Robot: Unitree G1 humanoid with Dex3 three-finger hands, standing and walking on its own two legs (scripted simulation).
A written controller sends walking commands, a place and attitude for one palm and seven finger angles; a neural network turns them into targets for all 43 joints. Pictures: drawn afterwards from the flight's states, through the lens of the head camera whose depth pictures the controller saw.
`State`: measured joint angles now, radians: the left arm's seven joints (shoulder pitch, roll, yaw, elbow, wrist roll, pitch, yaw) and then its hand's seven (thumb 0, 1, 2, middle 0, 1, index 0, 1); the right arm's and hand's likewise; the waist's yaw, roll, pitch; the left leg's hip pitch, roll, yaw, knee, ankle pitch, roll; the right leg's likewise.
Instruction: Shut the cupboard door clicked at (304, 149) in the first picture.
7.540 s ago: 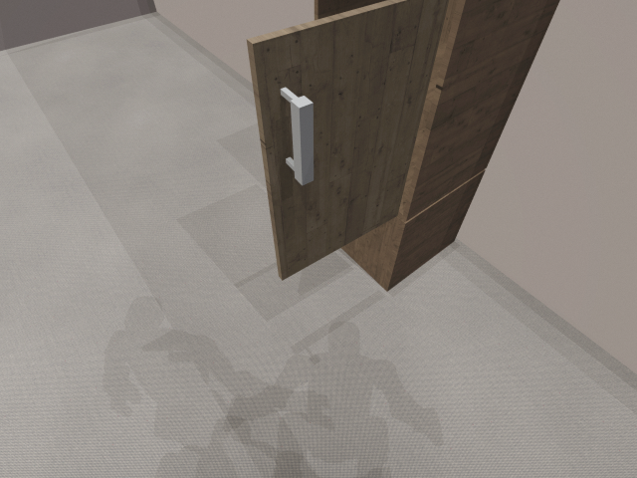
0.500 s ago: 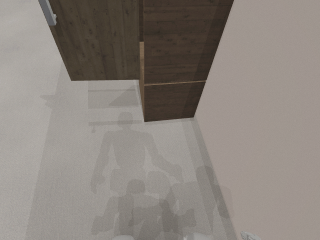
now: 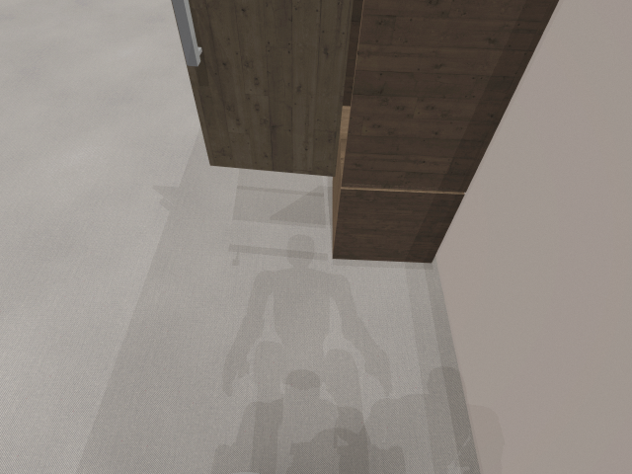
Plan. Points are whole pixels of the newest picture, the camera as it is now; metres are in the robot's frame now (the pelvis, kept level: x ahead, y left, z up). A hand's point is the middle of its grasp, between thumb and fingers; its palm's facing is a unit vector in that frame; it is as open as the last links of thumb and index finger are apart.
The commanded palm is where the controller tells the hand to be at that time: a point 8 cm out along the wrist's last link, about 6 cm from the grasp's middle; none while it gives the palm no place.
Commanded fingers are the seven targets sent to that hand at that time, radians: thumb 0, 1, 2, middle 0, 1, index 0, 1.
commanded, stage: take the last steps up to it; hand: left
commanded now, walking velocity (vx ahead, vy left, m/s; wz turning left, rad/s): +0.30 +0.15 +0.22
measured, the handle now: (189, 24) +0.95 +0.36 +0.09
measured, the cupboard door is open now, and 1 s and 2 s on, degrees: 86 86 86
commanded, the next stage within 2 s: come to a stop and stand still in 1.20 s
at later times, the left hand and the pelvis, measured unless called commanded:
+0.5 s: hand (184, 422) +0.20 +0.21 -0.16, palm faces +0.12 -0.97 -0.22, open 7.4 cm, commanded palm none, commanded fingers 0.00 0.90 0.90 -0.20 -0.30 -0.20 -0.30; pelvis +0.12 +0.02 -0.01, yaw +5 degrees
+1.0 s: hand (150, 356) +0.30 +0.30 -0.17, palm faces +0.15 -0.97 -0.19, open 7.4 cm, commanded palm none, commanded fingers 0.00 0.90 0.90 -0.20 -0.30 -0.20 -0.30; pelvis +0.30 +0.11 +0.00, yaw +4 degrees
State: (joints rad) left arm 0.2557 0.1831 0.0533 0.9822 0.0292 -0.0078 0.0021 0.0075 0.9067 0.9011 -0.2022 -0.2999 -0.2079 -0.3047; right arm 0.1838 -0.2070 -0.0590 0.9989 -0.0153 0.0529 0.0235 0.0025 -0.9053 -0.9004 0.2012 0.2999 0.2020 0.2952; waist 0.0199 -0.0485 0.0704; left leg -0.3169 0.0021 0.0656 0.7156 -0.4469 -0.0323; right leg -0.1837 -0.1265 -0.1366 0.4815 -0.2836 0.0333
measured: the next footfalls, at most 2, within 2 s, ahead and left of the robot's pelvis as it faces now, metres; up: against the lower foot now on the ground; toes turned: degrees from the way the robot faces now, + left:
left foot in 0.06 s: +0.05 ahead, +0.13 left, +0.00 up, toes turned +5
right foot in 0.42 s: +0.20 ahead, -0.08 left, +0.00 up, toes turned -5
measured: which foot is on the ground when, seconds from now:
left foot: up 0.00-0.04, down 0.06-0.42, up 0.44-0.78, down 0.80-1.00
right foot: down 0.00-0.06, up 0.08-0.40, down 0.42-0.80, up 0.82-1.00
